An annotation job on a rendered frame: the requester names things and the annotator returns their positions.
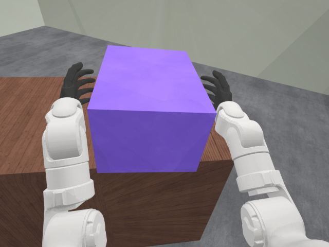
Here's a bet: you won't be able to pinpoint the left robot forearm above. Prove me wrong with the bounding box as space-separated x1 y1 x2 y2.
42 97 95 247

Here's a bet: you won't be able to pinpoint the pedestal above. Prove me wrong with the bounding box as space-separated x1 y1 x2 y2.
0 77 234 247

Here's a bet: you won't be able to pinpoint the robot right upper arm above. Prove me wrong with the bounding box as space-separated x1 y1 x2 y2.
241 196 329 247

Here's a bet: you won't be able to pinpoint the robot left hand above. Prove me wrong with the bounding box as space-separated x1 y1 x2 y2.
59 62 96 105

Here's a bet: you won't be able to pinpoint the robot left upper arm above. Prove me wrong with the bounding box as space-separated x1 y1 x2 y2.
43 208 107 247

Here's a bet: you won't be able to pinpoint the right robot forearm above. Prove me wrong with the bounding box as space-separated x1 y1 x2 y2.
215 101 306 235

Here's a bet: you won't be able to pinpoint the carton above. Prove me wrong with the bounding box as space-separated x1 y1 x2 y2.
87 45 217 173

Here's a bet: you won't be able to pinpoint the robot right hand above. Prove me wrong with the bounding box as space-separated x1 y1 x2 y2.
200 70 232 110

